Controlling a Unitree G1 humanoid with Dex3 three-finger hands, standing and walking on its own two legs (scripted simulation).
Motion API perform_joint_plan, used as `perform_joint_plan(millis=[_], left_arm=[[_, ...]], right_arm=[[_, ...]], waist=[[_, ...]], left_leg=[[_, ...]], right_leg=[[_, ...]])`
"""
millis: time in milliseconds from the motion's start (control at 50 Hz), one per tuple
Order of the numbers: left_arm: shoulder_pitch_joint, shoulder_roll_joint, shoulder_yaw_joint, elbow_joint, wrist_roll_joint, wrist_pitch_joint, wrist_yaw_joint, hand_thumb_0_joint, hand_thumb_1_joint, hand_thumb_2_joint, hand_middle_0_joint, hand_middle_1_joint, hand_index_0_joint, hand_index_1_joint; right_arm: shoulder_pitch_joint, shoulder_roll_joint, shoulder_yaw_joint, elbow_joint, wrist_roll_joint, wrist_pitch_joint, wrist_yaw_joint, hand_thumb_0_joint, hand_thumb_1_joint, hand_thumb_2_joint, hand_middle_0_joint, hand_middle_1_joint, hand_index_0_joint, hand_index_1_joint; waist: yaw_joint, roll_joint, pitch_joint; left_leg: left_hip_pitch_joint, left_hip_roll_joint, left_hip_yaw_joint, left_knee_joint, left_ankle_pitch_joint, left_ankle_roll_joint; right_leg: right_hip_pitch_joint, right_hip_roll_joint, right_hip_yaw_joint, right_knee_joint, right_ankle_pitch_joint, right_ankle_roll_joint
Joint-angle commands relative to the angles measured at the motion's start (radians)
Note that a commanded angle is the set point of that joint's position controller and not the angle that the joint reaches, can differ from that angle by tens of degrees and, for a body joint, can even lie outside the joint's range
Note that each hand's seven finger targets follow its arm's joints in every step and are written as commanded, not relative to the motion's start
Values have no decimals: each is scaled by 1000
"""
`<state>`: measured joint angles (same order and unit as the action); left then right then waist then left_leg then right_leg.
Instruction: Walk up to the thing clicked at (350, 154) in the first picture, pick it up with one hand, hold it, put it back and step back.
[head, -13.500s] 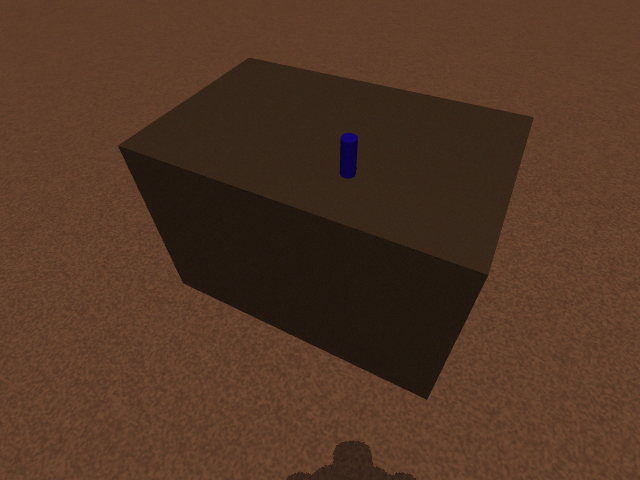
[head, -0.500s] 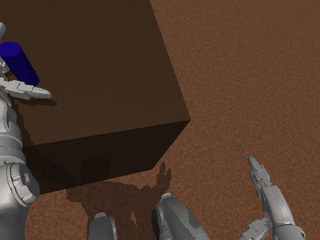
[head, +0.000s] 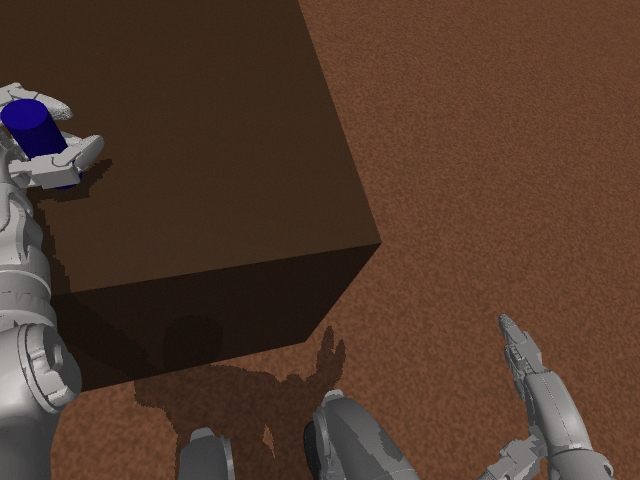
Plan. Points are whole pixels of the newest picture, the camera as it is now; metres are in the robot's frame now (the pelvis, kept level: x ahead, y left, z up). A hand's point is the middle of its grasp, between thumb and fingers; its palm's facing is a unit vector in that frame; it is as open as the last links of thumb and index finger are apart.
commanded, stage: settle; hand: left
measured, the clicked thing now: (46, 148) +0.53 +0.22 +0.04
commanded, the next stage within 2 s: lift in 1.04 s
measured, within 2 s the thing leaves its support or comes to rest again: leaves its support in 0.36 s
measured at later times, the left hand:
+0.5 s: hand (38, 131) +0.53 +0.22 +0.07, palm faces +0.17 -0.98 -0.01, open 4.9 cm
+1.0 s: hand (26, 93) +0.55 +0.22 +0.10, palm faces +0.16 -0.99 +0.00, open 4.9 cm
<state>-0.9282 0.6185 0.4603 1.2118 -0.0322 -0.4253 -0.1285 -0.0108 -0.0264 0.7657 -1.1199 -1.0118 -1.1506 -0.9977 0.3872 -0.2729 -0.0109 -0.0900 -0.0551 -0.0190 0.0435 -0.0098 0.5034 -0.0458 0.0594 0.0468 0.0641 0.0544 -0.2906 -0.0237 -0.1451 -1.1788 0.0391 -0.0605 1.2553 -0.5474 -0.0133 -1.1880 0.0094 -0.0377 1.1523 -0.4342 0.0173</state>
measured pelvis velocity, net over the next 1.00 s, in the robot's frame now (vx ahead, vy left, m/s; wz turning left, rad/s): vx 0.02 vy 0.00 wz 0.00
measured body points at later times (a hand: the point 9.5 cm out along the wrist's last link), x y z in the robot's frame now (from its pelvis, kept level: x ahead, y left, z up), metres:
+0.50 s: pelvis +0.00 +0.00 +0.01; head +0.14 +0.05 +0.43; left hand +0.52 +0.27 +0.07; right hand +0.15 -0.26 +0.02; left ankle +0.01 +0.12 -0.63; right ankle +0.05 -0.14 -0.63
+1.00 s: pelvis +0.02 +0.00 +0.03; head +0.15 +0.04 +0.45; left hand +0.53 +0.27 +0.11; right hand +0.17 -0.26 +0.02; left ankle +0.01 +0.12 -0.63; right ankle +0.05 -0.14 -0.63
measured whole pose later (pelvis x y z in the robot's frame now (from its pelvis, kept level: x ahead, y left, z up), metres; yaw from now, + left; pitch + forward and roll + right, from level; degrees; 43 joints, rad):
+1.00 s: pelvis +0.02 +0.00 +0.03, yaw +0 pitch +24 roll -3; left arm -0.92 0.57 0.45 1.13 -0.05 -0.32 -0.11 -0.01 0.19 1.16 -1.03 -1.19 -1.05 -1.16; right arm 0.36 -0.25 -0.01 0.02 -0.03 0.01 0.02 -0.01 0.55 -0.04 0.06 0.05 0.06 0.05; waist -0.24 0.00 -0.14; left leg -1.01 0.04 -0.03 1.13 -0.52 -0.01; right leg -1.03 0.01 -0.01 1.04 -0.41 0.02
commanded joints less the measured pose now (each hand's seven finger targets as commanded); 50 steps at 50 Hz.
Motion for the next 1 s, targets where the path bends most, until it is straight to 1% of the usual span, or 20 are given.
perform_joint_plan(millis=[0,20,60,100,180,280,340,400,440,480,500,520,540,580,620,700,780,800,900,980], left_arm=[[-321,239,50,-178,-18,-61,14,0,425,1094,-1414,-1313,-1435,-1296],[-301,232,52,-162,-20,-62,12,0,438,1139,-1460,-1362,-1484,-1343],[-296,227,52,-173,-19,-68,9,0,582,1286,-1349,-1399,-1370,-1390],[-326,246,52,-203,-6,-71,14,0,657,1316,-1356,-1411,-1376,-1403],[-358,268,69,-241,-4,-67,31,0,720,1389,-1386,-1461,-1403,-1457],[-426,256,45,-324,-5,-59,28,0,586,1308,-1465,-1484,-1487,-1475],[-454,216,1,-332,-5,-44,27,0,630,1339,-1453,-1482,-1466,-1480],[-450,259,22,-340,-2,-25,36,0,635,1307,-1429,-1446,-1442,-1444],[-447,242,24,-340,-15,-12,38,0,663,1315,-1418,-1442,-1432,-1438],[-435,226,21,-315,-15,-3,36,0,658,1320,-1405,-1445,-1424,-1438],[-409,147,-30,-231,-18,12,27,0,664,1319,-1412,-1446,-1430,-1439],[-422,180,-8,-260,-21,8,25,0,680,1336,-1403,-1444,-1419,-1440],[-375,200,0,-201,-15,18,24,0,698,1329,-1410,-1445,-1428,-1438],[-417,229,8,-268,-17,16,22,0,679,1333,-1402,-1443,-1421,-1437],[-421,197,-5,-253,-25,20,14,0,681,1342,-1392,-1451,-1416,-1440],[-432,228,14,-262,-32,18,10,0,680,1326,-1394,-1438,-1417,-1428],[-475,246,13,-330,-29,14,11,0,635,1316,-1382,-1432,-1404,-1423],[-453,210,-4,-296,-30,21,9,0,652,1311,-1375,-1420,-1396,-1411],[-492,249,13,-357,-29,21,22,0,659,1335,-1373,-1427,-1392,-1421],[-430,223,12,-287,-30,33,21,0,641,1318,-1367,-1421,-1390,-1412]], right_arm=[[33,-170,-122,-167,3,-50,-14,0,545,-44,50,49,49,49],[55,-155,-105,-161,3,-49,-12,0,544,-44,50,49,49,49],[49,-156,-108,-163,5,-46,-9,0,562,-47,51,50,50,50],[37,-167,-117,-205,4,-49,-10,0,557,-48,51,50,50,50],[58,-180,-135,-199,5,-42,-17,0,557,-50,51,50,50,50],[41,-132,-90,-174,7,-42,-17,0,548,-49,50,50,50,50],[35,-132,-102,-151,11,-44,-25,0,550,-50,50,50,50,50],[8,-158,-130,-133,9,-41,-33,0,554,-49,50,50,50,50],[19,-157,-133,-126,13,-39,-39,0,558,-48,50,50,50,50],[6,-134,-103,-120,14,-41,-38,0,558,-48,50,50,50,50],[10,-109,-87,-92,18,-38,-36,0,556,-48,50,50,50,50],[10,-118,-89,-107,20,-40,-38,0,561,-47,50,50,50,50],[-5,-133,-103,-85,19,-37,-40,0,560,-47,50,50,50,50],[19,-137,-99,-82,19,-35,-38,0,563,-46,50,50,50,50],[30,-132,-100,-91,21,-33,-37,0,567,-45,50,50,50,50],[36,-143,-117,-56,23,-31,-39,0,563,-45,50,50,50,50],[26,-136,-107,-62,21,-34,-39,0,557,-47,50,50,50,50],[7,-132,-95,-82,24,-32,-37,0,561,-46,50,50,50,50],[-14,-140,-106,-71,24,-32,-40,0,564,-46,50,50,50,50],[16,-133,-112,-15,25,-26,-40,0,561,-46,50,50,50,50]], waist=[[17,273,-531],[14,240,-524],[12,224,-504],[7,232,-567],[9,244,-564],[25,296,-591],[29,298,-571],[41,317,-568],[36,290,-565],[38,277,-532],[25,213,-482],[28,202,-475],[36,192,-465],[43,232,-503],[36,228,-518],[38,222,-500],[48,260,-573],[56,238,-564],[68,268,-584],[60,238,-545]], left_leg=[[391,-14,6,-124,469,5],[347,-20,13,-125,433,15],[306,-22,14,-137,392,16],[341,-21,12,-136,408,16],[350,-22,18,-147,375,15],[393,-22,23,-156,406,11],[417,-22,23,-183,329,11],[455,-15,16,-201,335,2],[466,-16,17,-204,333,6],[437,-17,20,-213,336,7],[404,-17,20,-218,300,17],[394,-19,25,-220,299,18],[379,-20,24,-226,300,19],[433,-18,24,-226,360,13],[463,-14,23,-222,425,11],[447,-18,29,-230,399,16],[513,-16,30,-226,490,11],[521,-17,26,-235,481,11],[553,-13,24,-245,529,4],[517,-13,31,-248,527,10]], right_leg=[[295,22,-3,-80,329,-47],[333,19,2,-84,332,-42],[338,20,2,-79,312,-41],[348,21,4,-78,322,-41],[350,20,11,-87,294,-41],[367,16,13,-93,311,-42],[360,16,14,-117,242,-42],[336,19,7,-127,225,-46],[348,20,5,-141,231,-44],[366,18,6,-147,243,-43],[371,21,7,-161,226,-37],[378,20,9,-166,233,-36],[389,18,9,-169,237,-34],[387,18,9,-164,270,-39],[395,19,7,-161,317,-41],[417,15,15,-173,319,-37],[446,14,16,-173,384,-39],[444,15,16,-178,368,-40],[462,16,13,-181,392,-43],[495,13,18,-187,423,-40]])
